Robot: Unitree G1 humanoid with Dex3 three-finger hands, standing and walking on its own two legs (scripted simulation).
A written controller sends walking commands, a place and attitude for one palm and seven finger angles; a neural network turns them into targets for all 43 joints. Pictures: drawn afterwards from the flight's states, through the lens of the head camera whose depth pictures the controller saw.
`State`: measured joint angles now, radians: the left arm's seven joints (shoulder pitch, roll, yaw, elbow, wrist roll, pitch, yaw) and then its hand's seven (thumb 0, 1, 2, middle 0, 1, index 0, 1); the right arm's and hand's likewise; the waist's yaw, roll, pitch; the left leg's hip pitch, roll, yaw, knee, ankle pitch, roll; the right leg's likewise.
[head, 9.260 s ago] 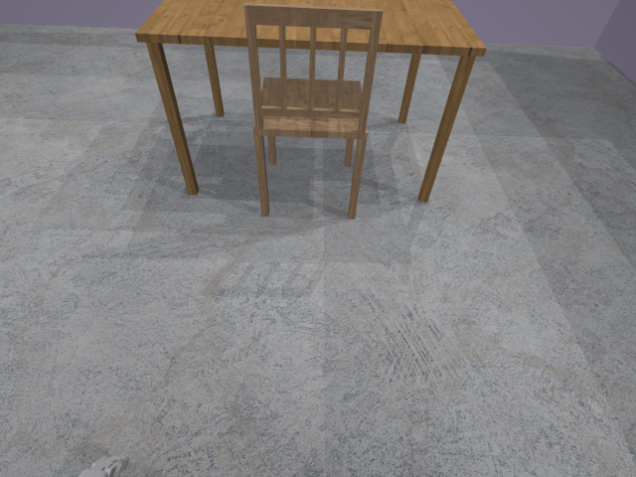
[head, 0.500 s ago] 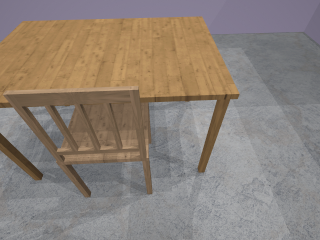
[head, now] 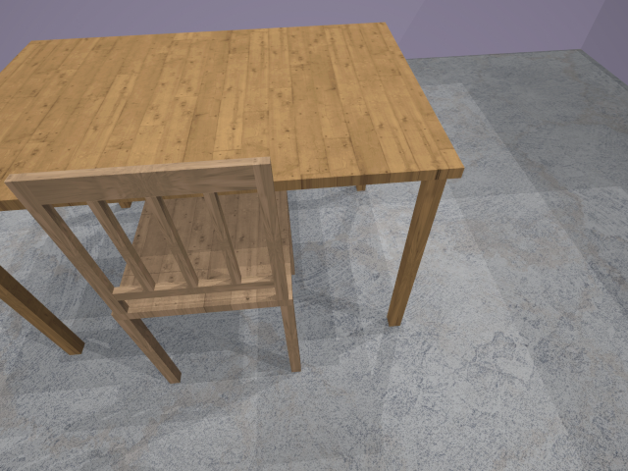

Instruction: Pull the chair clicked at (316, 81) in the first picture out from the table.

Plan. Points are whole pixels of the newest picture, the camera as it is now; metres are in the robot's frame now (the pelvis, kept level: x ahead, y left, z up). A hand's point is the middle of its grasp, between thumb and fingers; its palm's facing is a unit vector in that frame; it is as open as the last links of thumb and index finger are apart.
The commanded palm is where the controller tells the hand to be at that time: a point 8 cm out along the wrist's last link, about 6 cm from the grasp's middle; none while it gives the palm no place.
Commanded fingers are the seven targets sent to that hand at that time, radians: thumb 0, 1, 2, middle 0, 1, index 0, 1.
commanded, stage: look again from close up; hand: left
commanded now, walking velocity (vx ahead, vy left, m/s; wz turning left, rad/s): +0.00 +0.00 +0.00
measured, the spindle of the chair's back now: (175, 245) +0.52 +0.30 -0.09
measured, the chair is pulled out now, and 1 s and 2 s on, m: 0.00 0.00 0.00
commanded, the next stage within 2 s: shuffle to correct the standing spot in 1.40 s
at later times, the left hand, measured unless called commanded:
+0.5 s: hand out of the picture -0.02 +0.20 -0.17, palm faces +0.02 -0.99 -0.16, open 7.4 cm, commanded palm none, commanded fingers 0.00 0.90 0.90 -0.20 -0.30 -0.20 -0.30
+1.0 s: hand out of the picture +0.00 +0.20 -0.18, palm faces +0.01 -0.99 -0.16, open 7.4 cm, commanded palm none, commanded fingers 0.00 0.90 0.90 -0.20 -0.30 -0.20 -0.30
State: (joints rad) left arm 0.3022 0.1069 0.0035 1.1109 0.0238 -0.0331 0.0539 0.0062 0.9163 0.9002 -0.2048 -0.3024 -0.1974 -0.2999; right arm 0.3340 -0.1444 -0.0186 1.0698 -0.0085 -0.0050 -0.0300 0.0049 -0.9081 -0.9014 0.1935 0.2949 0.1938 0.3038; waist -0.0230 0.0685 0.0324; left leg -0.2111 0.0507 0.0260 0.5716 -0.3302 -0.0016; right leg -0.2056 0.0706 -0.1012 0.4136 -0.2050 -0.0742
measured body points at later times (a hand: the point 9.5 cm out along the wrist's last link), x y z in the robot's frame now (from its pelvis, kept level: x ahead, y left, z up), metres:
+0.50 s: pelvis +0.00 +0.05 +0.00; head +0.01 +0.04 +0.45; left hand -0.02 +0.25 -0.16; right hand -0.03 -0.16 -0.16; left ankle -0.03 +0.11 -0.74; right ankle +0.01 -0.08 -0.74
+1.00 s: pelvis +0.01 +0.04 +0.00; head +0.02 +0.04 +0.45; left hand +0.00 +0.25 -0.16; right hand -0.01 -0.16 -0.16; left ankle -0.03 +0.11 -0.74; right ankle +0.01 -0.08 -0.74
